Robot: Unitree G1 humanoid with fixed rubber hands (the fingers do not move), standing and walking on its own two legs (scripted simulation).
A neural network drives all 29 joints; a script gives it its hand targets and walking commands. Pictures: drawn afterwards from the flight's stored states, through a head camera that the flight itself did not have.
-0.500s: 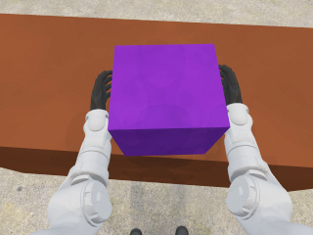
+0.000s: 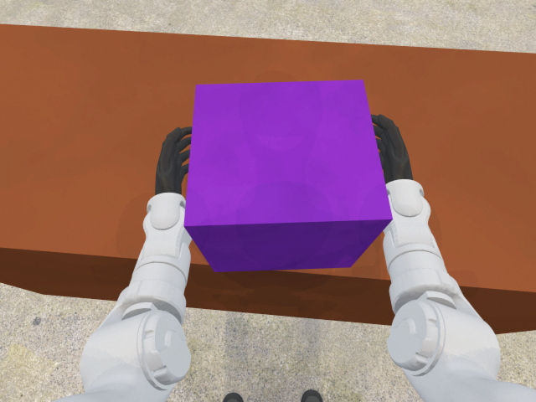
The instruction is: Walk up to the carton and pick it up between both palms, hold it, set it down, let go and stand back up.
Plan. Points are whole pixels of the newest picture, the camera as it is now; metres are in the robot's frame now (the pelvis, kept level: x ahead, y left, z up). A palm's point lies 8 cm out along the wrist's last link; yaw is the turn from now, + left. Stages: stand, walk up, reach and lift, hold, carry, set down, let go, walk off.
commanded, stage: reach and lift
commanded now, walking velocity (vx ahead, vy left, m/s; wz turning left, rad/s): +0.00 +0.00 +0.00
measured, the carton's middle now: (281, 185) +0.45 -0.02 -0.02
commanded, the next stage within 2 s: none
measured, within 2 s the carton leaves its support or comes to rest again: leaves its support in 0.90 s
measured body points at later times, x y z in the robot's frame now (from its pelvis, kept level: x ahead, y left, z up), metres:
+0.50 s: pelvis -0.01 +0.00 +0.00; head +0.14 +0.00 +0.42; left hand +0.45 +0.14 +0.01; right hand +0.46 -0.19 +0.03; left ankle -0.03 +0.13 -0.74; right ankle -0.03 -0.11 -0.74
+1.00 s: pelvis -0.04 -0.01 +0.00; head +0.05 -0.02 +0.44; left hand +0.39 +0.15 +0.02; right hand +0.40 -0.18 +0.04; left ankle -0.03 +0.13 -0.75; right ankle -0.03 -0.11 -0.75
